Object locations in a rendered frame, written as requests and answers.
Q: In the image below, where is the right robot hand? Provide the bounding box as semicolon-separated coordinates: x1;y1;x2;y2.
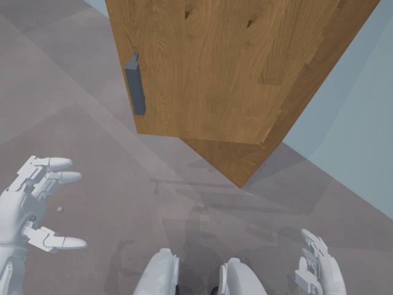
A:
295;229;346;295

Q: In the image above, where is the handle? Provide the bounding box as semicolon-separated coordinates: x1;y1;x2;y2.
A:
124;52;146;116

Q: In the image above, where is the robot right thigh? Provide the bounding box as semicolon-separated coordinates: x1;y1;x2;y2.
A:
219;262;267;295

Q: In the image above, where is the robot thigh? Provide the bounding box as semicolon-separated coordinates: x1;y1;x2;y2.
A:
219;262;267;295
132;253;179;295

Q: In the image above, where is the robot left forearm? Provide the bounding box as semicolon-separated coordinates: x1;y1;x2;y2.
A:
0;243;29;295

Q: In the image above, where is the left robot hand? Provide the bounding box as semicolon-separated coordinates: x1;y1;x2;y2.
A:
0;155;88;254

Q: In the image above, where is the robot left thigh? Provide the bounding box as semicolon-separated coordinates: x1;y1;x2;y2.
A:
132;253;179;295

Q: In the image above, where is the cupboard door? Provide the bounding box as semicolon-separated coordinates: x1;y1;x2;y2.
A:
105;0;340;144

